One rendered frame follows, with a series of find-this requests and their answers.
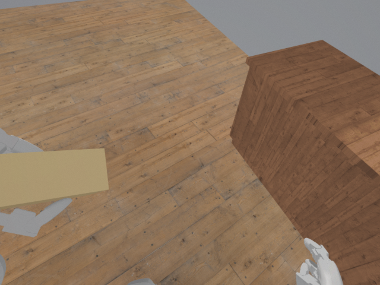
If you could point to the table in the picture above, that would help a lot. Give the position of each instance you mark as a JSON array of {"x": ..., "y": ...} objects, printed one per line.
[{"x": 308, "y": 125}]

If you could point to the robot right hand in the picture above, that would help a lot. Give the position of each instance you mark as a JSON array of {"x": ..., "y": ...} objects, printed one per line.
[{"x": 325, "y": 272}]

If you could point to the robot left hand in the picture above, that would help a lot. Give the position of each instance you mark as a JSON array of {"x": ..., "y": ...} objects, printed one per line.
[{"x": 23, "y": 222}]

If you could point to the sponge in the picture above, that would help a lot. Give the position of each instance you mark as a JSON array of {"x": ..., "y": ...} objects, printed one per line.
[{"x": 37, "y": 177}]

